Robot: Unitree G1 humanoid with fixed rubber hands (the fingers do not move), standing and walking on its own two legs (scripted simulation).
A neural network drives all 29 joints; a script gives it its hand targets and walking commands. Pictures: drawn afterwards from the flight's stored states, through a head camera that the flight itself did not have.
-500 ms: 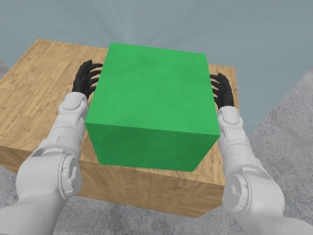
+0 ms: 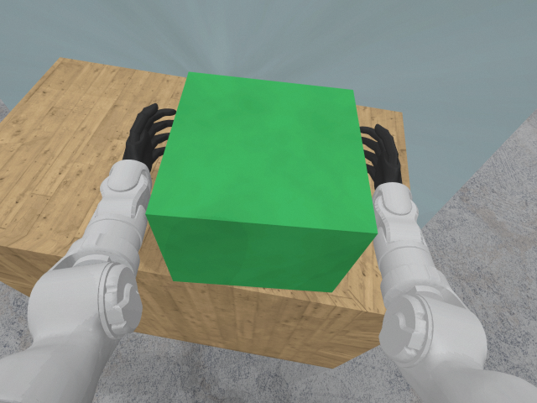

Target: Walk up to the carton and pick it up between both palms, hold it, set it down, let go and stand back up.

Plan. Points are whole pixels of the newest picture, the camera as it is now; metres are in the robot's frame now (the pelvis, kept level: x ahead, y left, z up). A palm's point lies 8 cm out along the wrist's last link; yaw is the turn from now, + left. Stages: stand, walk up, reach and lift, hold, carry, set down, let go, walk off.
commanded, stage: set down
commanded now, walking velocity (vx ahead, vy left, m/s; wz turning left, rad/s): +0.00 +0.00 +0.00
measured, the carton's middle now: (262, 185) +0.45 +0.02 +0.02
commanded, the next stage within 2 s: none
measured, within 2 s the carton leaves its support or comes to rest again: neither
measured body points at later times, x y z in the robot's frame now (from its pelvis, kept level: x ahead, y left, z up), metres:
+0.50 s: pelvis +0.00 +0.00 +0.00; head +0.08 +0.02 +0.44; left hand +0.45 +0.21 +0.07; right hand +0.44 -0.16 +0.08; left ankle -0.03 +0.11 -0.74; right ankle -0.02 -0.13 -0.74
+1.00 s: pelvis +0.00 +0.00 +0.00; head +0.08 +0.02 +0.44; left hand +0.45 +0.21 +0.07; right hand +0.44 -0.17 +0.08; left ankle -0.03 +0.11 -0.74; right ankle -0.02 -0.13 -0.74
